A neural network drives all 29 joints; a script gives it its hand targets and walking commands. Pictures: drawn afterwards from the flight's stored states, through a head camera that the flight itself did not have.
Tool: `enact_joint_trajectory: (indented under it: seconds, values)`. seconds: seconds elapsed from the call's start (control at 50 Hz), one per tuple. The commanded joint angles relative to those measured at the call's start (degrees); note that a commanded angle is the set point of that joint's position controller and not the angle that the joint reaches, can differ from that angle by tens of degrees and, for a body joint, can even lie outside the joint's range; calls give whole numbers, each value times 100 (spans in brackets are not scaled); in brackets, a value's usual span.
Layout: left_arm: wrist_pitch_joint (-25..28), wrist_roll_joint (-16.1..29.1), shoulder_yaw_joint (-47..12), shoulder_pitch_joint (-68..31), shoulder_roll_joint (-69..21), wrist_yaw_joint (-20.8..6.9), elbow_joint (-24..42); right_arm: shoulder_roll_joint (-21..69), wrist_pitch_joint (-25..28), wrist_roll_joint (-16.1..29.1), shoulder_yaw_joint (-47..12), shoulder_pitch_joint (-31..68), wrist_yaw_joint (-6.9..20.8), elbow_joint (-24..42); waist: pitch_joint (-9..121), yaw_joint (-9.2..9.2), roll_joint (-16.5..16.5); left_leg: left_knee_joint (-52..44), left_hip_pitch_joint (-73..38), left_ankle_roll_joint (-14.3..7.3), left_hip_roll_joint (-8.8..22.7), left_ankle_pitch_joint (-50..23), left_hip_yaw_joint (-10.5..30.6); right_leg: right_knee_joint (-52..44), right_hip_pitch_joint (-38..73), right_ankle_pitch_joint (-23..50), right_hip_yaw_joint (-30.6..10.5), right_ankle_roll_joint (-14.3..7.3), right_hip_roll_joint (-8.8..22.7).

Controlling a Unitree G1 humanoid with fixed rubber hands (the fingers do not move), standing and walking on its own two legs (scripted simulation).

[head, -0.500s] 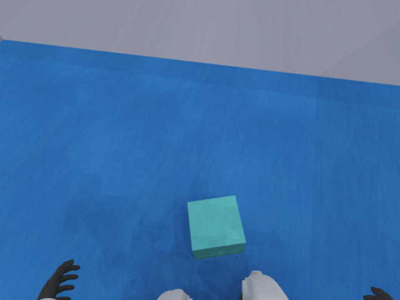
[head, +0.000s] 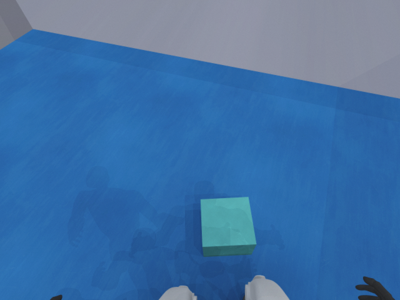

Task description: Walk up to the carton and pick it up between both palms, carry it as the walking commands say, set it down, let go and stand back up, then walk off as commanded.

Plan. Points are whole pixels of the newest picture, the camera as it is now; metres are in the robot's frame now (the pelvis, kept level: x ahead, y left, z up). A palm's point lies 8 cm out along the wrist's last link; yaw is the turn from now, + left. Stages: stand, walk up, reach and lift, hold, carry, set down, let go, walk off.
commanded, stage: walk up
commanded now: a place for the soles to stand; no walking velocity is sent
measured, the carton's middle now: (226, 226) +0.49 -0.06 -0.65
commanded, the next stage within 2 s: none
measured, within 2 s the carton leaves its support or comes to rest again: neither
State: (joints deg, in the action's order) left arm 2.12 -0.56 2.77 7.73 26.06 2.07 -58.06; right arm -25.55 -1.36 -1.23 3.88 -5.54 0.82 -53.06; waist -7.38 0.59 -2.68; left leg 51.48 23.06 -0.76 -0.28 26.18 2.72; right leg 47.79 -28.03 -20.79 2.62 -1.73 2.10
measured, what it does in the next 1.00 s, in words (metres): shifts its weight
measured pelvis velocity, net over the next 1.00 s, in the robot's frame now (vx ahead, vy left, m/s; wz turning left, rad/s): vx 0.06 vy -0.07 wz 0.07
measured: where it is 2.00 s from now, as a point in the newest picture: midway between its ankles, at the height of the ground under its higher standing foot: outside the picture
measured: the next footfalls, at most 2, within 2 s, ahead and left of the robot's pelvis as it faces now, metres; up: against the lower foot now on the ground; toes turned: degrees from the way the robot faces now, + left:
none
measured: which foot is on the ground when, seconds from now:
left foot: down 0.00-1.00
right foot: down 0.00-1.00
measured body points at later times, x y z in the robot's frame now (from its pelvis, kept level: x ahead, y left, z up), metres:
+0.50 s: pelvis +0.05 -0.05 +0.01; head +0.07 -0.03 +0.46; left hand +0.16 +0.30 -0.09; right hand +0.13 -0.39 -0.09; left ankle +0.02 +0.11 -0.70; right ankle +0.09 -0.14 -0.70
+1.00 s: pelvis +0.06 -0.07 +0.02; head +0.08 -0.07 +0.47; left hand +0.17 +0.27 -0.08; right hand +0.19 -0.39 -0.09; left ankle +0.02 +0.10 -0.70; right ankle +0.09 -0.14 -0.70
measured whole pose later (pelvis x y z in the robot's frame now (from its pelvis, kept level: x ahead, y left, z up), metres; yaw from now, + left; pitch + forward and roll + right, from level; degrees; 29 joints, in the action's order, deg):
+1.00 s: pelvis +0.06 -0.07 +0.02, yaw +4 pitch -1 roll +1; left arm -0.6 -0.5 3.2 4.0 24.0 -1.0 -54.9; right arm -23.8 3.1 -0.5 1.1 -7.4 -2.9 -57.7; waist -3.2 0.2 0.7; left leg 36.8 12.2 2.9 2.7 23.2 2.5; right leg 40.4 -19.0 -20.3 4.6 -4.0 -0.4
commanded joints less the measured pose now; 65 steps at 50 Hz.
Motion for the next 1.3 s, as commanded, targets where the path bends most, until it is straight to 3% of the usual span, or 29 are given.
enact_joint_trajectory:
  seconds: [0.0, 0.02, 0.08, 0.2, 0.22, 0.24, 0.28, 0.36, 0.4, 0.44, 0.48, 0.58, 0.62, 0.68, 0.7, 0.74, 0.82, 0.88, 0.92, 0.96, 0.98, 1.02, 1.06, 1.1, 1.12, 1.18, 1.22, 1.26, 1.28]
  values:
    - [83, -25, 193, -192, 1430, 80, 290, -1244, 5, 107, 244, 36, -29, 269, 914, -82, 297, -1350, 133, -317, 383, -505, 763, -1464, 713, -146, -1347, -551, 851]
    - [75, -51, 180, -26, 1355, 87, 325, -1165, 1, 21, 264, 60, -20, 213, 987, -59, 129, -1192, -3, -330, 287, -277, 742, -1542, 584, -319, -1546, -713, 1049]
    - [60, -49, 227, -167, 1511, 87, 347, -1081, -41, -46, 266, -89, 47, 116, 796, -192, 521, -1118, 79, -352, 217, 477, 512, -1815, 307, -1099, -1736, -651, 1146]
    - [99, -39, 185, -156, 1337, 60, 387, -1109, 28, 32, 259, -96, 42, 73, 951, -89, 303, -1582, -129, -508, 358, -812, 811, -1422, 713, 115, -1009, -377, 815]
    - [-24, -270, 258, -454, 1261, -108, 533, -1187, 249, 118, 215, -627, -92, -134, 1266, -290, 961, -2183, -422, -664, 770, 62, 1646, -945, 673, -809, -685, -300, 295]
    - [-117, -219, 201, -590, 1108, -154, 574, -1546, 363, 7, 268, -593, -153, -212, 868, -218, 522, -2650, -528, -791, 1211, 717, 2600, -350, -9, -963, -545, -138, 74]
    - [-187, -192, 266, -507, 1023, -224, 564, -1758, 437, -44, 308, -328, -234, -146, 523, -106, 250, -2904, -407, -1072, 1665, 585, 3399, 120, -360, -879, -520, -80, 13]
    - [-111, -92, 250, -146, 919, -278, 463, -1397, 533, 14, 130, 188, -301, -60, 522, 180, -148, -2208, 40, -766, 1160, -1396, 2041, -853, 765, 377, -530, -215, 116]
    - [-31, -104, 285, -246, 1035, -236, 473, -1144, 568, 97, 32, -74, -319, -89, 810, 161, 14, -1562, 0, -250, 562, -2228, 987, -1356, 1327, 1741, -1187, -474, 597]
    - [-61, -31, 302, -311, 1225, -253, 582, -984, 557, 144, -34, -191, -307, -182, 949, 42, 167, -1008, -59, -71, 150, -1517, 219, -1764, 1498, 1351, -1761, -834, 1117]
    - [-86, 11, 258, -482, 1251, -253, 615, -961, 535, 129, -61, -321, -322, -252, 1003, -51, 228, -1184, -454, -29, 132, -1091, -105, -1985, 1307, 1067, -1881, -903, 1271]
    - [-148, -9, 302, -544, 1223, -244, 625, -1129, 539, 82, 3, -487, -342, -285, 1226, -68, 282, -1531, -747, -183, 336, -1967, 172, -1749, 1579, 1650, -1209, -417, 762]
    - [-130, -23, 283, -560, 1262, -244, 582, -1092, 530, 103, 7, -348, -380, -252, 1287, -54, 583, -1377, -685, -178, 319, -2335, 165, -1573, 1816, 2429, -1141, -562, 767]
    - [-155, -41, 325, -377, 1150, -250, 529, -952, 496, 125, -55, -372, -422, -231, 1365, 38, 912, -1091, -362, -134, 207, -1697, -146, -1865, 2162, 2415, -1319, -767, 1039]
    - [-161, -29, 315, -398, 1104, -254, 604, -982, 483, 150, -64, -319, -432, -181, 1285, 49, 709, -1068, -351, -99, 143, -1382, -263, -1962, 2109, 2295, -1492, -852, 1191]
    - [-177, -14, 274, -535, 1003, -261, 617, -969, 481, 103, -72, -377, -427, -259, 1271, -1, 1015, -1363, -371, -93, 183, -1173, -215, -2026, 2070, 2175, -1418, -753, 1123]
    - [-196, 17, 230, -459, 932, -276, 665, -1145, 536, 45, -17, -321, -409, -216, 1391, -74, 633, -1684, -1016, -261, 545, -2590, 0, -1406, 1803, 2926, -779, -460, 684]
    - [-214, 26, 242, -601, 960, -269, 649, -1133, 505, 65, -49, -235, -413, -284, 986, -16, 655, -1753, -844, -272, 591, -2271, 145, -1716, 1474, 2292, -999, -311, 733]
    - [-200, 6, 269, -601, 982, -293, 653, -1070, 481, 90, -38, -207, -409, -209, 1127, -19, 665, -1575, -802, -182, 485, -2323, -69, -1883, 1705, 2324, -983, -460, 772]
    - [-192, -5, 271, -712, 962, -285, 733, -930, 457, 110, -96, -313, -405, -226, 1105, -64, 1087, -1548, -675, -88, 249, -1446, -370, -2254, 1777, 1764, -1252, -675, 1038]
    - [-196, -17, 264, -622, 944, -297, 669, -929, 451, 73, -79, -313, -385, -253, 977, -16, 822, -1647, -680, -94, 224, -1348, -396, -2371, 1614, 1377, -1282, -653, 1036]
    - [-250, -28, 262, -729, 979, -327, 754, -912, 458, 87, -104, -290, -362, -263, 664, -124, 977, -1872, -782, -144, 235, -1106, -332, -2601, 1262, 765, -1229, -618, 1035]
    - [-248, -15, 247, -899, 901, -345, 790, -1042, 494, 2, -43, -572, -352, -269, 878, -238, 711, -2339, -1190, -228, 555, -1411, 82, -2264, 1110, 312, -985, -333, 764]
    - [-260, -15, 213, -655, 715, -389, 784, -1232, 530, -38, 16, -221, -333, -268, 644, -2, 37, -2620, -1020, -495, 1005, -1322, 880, -1834, 764, 148, -628, -87, 313]
    - [-254, -65, 238, -592, 716, -370, 714, -1250, 523, -34, -34, -80, -333, -281, 595, 47, 149, -2639, -765, -598, 1159, -1315, 954, -1773, 1057, 204, -533, -70, 246]
    - [-175, -57, 291, -548, 888, -397, 688, -1130, 497, 3, -66, -47, -324, -252, 778, 67, 549, -2161, -543, -252, 570, -1505, 138, -2477, 1633, 626, -1019, -320, 606]
    - [-166, -4, 335, -577, 987, -374, 646, -884, 494, 54, -115, -286, -285, -251, 1052, -68, 378, -1997, -636, -110, 266, -1109, -214, -2748, 1864, 454, -1473, -597, 1090]
    - [-199, 15, 227, -691, 857, -387, 712, -958, 495, 22, -95, -291, -301, -311, 758, -112, 505, -2401, -786, -161, 430, -1287, -21, -2562, 1401, 463, -1199, -428, 765]
    - [-232, 11, 218, -765, 801, -396, 692, -1054, 506, -7, -81, -447, -302, -296, 781, -172, 146, -2693, -942, -223, 609, -1239, 240, -2322, 1219, 399, -996, -312, 620]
